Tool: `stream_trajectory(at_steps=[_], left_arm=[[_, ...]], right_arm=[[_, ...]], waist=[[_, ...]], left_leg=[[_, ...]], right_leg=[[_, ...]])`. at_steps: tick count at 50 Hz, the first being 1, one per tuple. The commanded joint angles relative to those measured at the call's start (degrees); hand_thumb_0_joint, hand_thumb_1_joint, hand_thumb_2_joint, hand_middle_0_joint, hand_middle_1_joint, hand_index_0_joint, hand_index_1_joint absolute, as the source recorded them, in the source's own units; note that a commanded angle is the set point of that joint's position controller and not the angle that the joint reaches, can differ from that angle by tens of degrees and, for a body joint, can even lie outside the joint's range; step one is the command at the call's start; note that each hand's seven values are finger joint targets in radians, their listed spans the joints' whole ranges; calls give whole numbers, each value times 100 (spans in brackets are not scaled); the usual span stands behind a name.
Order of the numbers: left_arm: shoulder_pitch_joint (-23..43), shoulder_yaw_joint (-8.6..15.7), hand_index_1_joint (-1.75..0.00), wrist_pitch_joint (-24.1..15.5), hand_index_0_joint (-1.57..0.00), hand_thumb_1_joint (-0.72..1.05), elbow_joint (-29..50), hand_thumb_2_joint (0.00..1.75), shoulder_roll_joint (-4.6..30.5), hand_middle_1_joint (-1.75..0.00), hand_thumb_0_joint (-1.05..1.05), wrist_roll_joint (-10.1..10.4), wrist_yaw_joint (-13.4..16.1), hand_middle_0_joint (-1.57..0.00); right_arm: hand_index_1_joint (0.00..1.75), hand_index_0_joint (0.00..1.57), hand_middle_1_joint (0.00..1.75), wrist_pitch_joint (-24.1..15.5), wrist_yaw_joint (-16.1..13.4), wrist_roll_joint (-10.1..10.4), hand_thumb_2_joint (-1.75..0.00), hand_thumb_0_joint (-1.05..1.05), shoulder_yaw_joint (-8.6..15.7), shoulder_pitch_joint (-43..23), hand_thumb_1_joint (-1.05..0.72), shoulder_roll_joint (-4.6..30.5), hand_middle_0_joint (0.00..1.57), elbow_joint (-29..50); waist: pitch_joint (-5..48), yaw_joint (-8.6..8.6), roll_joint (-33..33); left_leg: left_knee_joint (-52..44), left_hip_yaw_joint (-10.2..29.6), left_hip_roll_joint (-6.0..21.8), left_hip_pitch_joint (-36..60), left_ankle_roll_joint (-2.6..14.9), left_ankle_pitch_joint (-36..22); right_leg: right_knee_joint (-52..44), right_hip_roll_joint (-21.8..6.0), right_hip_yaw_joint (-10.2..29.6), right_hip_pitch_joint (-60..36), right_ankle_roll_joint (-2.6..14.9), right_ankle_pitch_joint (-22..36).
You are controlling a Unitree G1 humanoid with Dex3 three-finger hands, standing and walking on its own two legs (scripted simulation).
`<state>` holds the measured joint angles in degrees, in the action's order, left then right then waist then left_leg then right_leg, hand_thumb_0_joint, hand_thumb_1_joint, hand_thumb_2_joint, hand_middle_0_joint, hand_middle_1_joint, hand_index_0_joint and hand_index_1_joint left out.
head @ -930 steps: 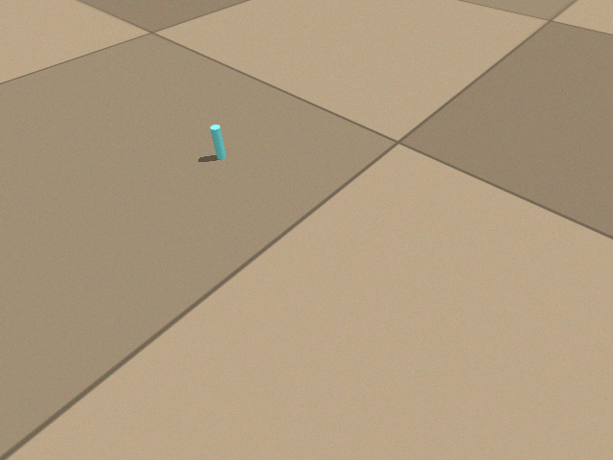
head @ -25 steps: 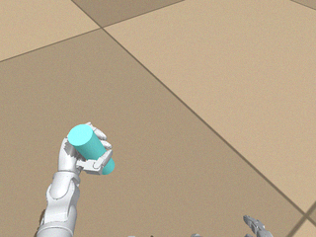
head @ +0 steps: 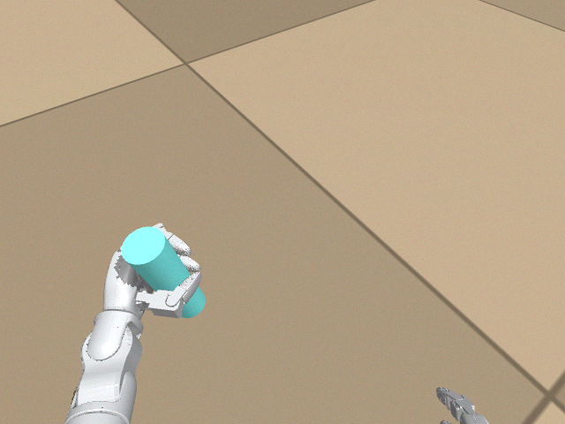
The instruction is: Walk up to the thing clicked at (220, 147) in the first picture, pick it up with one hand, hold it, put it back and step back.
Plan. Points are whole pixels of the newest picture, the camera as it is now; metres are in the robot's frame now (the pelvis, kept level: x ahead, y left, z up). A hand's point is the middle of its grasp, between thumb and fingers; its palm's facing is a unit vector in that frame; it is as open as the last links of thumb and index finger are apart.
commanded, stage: hold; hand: left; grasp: from the side
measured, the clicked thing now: (170, 278) +0.32 +0.18 +0.04
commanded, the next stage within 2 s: crouch in 1.90 s
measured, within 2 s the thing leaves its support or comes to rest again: neither
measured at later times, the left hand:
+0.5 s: hand (171, 277) +0.32 +0.17 +0.05, palm faces -0.01 -1.00 +0.00, open 7.0 cm
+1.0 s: hand (176, 271) +0.33 +0.16 +0.05, palm faces -0.01 -1.00 +0.00, open 7.0 cm
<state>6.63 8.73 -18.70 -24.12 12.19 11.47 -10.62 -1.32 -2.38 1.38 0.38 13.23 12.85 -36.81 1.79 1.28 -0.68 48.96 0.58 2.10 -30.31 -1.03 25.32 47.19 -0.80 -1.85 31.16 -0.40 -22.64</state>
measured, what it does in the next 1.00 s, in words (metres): stands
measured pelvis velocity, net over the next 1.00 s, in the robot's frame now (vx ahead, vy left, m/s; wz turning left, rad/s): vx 0.00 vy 0.00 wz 0.00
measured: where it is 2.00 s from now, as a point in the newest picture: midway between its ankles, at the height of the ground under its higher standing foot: outside the picture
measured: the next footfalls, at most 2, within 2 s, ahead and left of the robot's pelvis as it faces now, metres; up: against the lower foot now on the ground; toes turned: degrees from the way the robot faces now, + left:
none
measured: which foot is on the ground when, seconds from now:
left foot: down 0.00-1.00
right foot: down 0.00-1.00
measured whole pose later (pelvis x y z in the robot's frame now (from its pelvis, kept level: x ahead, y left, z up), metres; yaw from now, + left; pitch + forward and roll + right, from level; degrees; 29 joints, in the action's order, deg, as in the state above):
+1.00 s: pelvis +0.00 +0.00 +0.00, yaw +0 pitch +6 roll -1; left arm 8.9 8.5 -19.4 -26.7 12.0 11.1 -10.4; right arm -2.5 -2.2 1.2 0.2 13.4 12.7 -37.7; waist 1.3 1.3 -0.6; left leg 47.2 0.5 2.0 -28.8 -1.0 24.2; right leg 45.4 -0.8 -1.7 29.7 -0.4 -21.4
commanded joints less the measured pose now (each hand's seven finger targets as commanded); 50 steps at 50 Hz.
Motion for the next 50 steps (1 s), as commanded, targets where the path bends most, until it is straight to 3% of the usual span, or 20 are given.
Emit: stream_trajectory(at_steps=[1,3,5,8,10,12,13,15,16,18,19,21,25,27,29,34,35,37,39,50], left_arm=[[1561,404,-144,-430,-135,40,1282,126,876,-145,0,124,-41,-134],[1567,155,-145,-428,-136,38,1426,125,606,-145,0,152,-69,-134],[1327,432,-143,-391,-135,39,1017,125,796,-144,0,138,-47,-133],[1649,194,-144,-443,-135,41,1214,126,592,-145,0,128,-55,-134],[1565,464,-144,-451,-135,40,1321,126,926,-144,0,126,-42,-133],[1790,235,-143,-468,-135,40,1255,126,694,-144,0,102,-62,-133],[1645,402,-144,-448,-135,41,1207,127,787,-145,0,143,-53,-134],[1938,297,-144,-515,-135,43,1511,126,755,-145,0,148,-69,-134],[1715,538,-145,-502,-136,41,1149,127,952,-146,0,132,-56,-135],[1817,267,-145,-508,-136,41,1379,127,715,-146,0,139,-92,-134],[1546,466,-146,-482,-137,42,1117,128,877,-147,0,143,-73,-135],[2002,223,-145,-525,-135,43,1441,128,702,-146,0,150,-104,-134],[2025,438,-145,-512,-136,43,1363,129,941,-146,0,140,-75,-134],[1734,266,-145,-477,-135,43,986,129,672,-146,0,142,-102,-134],[1827,422,-145,-515,-136,44,1169,128,870,-146,0,141,-88,-134],[1890,255,-145,-536,-136,40,1385,127,739,-146,0,129,-77,-134],[1917,459,-144,-539,-134,41,1336,127,970,-144,0,104,-39,-133],[1735,257,-144,-506,-134,42,1093,127,669,-144,0,132,-41,-133],[1809,362,-145,-534,-134,43,1335,129,802,-145,0,121,0,-133],[1798,311,-145,-516,-135,44,1045,129,749,-146,0,93,-26,-133]], right_arm=[[30,20,30,-228,-73,-1,-90,0,308,-129,-90,822,20,644],[30,20,30,-257,-53,-4,-90,0,270,-166,-91,758,20,676],[30,20,30,-250,-72,8,-90,0,305,-187,-90,824,20,657],[30,20,30,-264,-57,-14,-90,0,277,-231,-90,775,20,675],[30,20,30,-260,-49,0,-90,0,310,-203,-90,824,20,676],[30,20,30,-264,-53,-28,-90,0,295,-188,-90,793,20,674],[30,20,30,-262,-62,-4,-90,0,305,-193,-90,812,20,663],[30,20,30,-294,-43,-19,-90,0,278,-268,-90,760,20,690],[30,20,30,-287,-44,-9,-90,0,320,-199,-90,838,20,637],[30,20,30,-298,-36,-14,-90,0,299,-238,-90,789,20,714],[30,20,30,-293,-39,5,-90,0,292,-212,-90,810,20,673],[30,20,30,-312,-23,-5,-90,0,296,-207,-89,810,20,676],[30,20,30,-333,-39,-10,-90,0,314,-164,-90,830,20,635],[30,20,30,-332,-19,-5,-90,0,314,-151,-89,837,20,612],[30,20,30,-333,-22,5,-90,0,314,-203,-89,833,20,671],[30,20,30,-359,-16,5,-90,0,301,-223,-90,817,20,668],[30,20,30,-343,-28,-4,-90,0,304,-150,-90,820,20,625],[30,20,30,-357,-20,-6,-90,0,287,-190,-89,803,20,624],[30,20,30,-354,-12,-9,-90,0,282,-164,-89,775,20,637],[30,20,30,-337,-7,-15,-90,0,320,-120,-89,821,20,590]], waist=[[1633,32,72],[1598,38,-77],[1474,-2,36],[1368,69,53],[1564,-59,-174],[1513,69,21],[1500,14,91],[1506,7,-98],[1563,-16,-52],[1562,13,-8],[1537,-45,12],[1552,23,-149],[1601,3,-88],[1407,41,-33],[1519,-39,-93],[1525,-21,-115],[1606,-64,-211],[1367,16,47],[1717,-51,-146],[1549,-24,-59]], left_leg=[[-702,-60,-155,683,134,-1721],[-736,-56,-155,755,118,-1789],[-752,-69,-150,682,124,-1687],[-793,-47,-158,661,128,-1542],[-834,-60,-149,736,99,-1658],[-789,-49,-148,690,121,-1547],[-823,-65,-154,695,140,-1495],[-831,-58,-162,644,126,-1372],[-848,-49,-149,731,116,-1484],[-855,-51,-166,659,125,-1369],[-876,-56,-153,684,122,-1417],[-886,-41,-141,730,95,-1456],[-851,-62,-157,706,127,-1427],[-901,-42,-142,639,107,-1327],[-920,-29,-146,707,102,-1311],[-911,-43,-147,756,100,-1404],[-880,-50,-169,711,97,-1404],[-905,-33,-149,646,115,-1320],[-856,-49,-149,810,92,-1665],[-870,-18,-125,732,81,-1725]], right_leg=[[-653,111,-30,-957,62,1791],[-635,106,-36,-952,83,1822],[-661,107,-40,-853,72,1721],[-698,112,-51,-850,75,1601],[-670,109,-33,-942,105,1643],[-699,124,-45,-920,83,1594],[-733,106,-38,-914,67,1566],[-731,101,-30,-895,83,1450],[-708,113,-39,-930,91,1504],[-757,103,-33,-992,78,1433],[-743,111,-36,-994,84,1452],[-710,120,-43,-902,117,1484],[-771,101,-20,-944,86,1501],[-741,119,-59,-830,111,1366],[-769,119,-67,-916,108,1315],[-750,115,-52,-886,117,1420],[-769,108,-39,-967,115,1409],[-787,123,-66,-892,95,1348],[-710,123,-54,-1005,115,1650],[-690,134,-81,-970,131,1670]])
